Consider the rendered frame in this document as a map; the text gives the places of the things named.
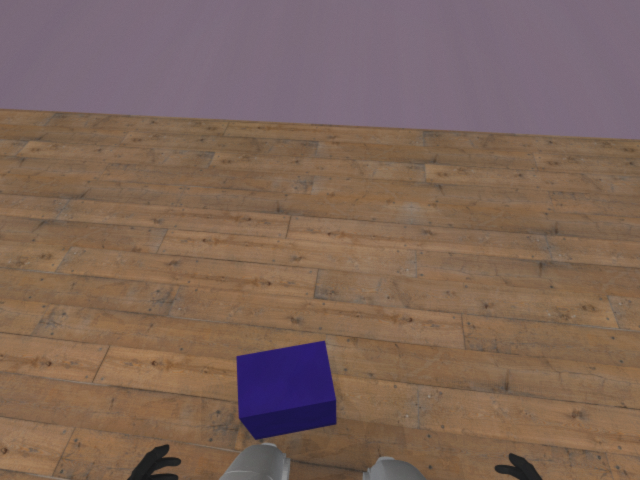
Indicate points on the left robot hand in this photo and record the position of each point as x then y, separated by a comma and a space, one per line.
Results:
153, 461

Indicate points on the right robot shin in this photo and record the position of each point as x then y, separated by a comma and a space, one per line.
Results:
385, 458

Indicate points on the carton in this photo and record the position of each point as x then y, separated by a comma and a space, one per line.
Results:
286, 390

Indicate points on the robot left thigh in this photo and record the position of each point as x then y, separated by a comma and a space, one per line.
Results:
259, 462

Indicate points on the right robot hand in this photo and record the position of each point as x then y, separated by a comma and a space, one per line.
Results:
523, 470

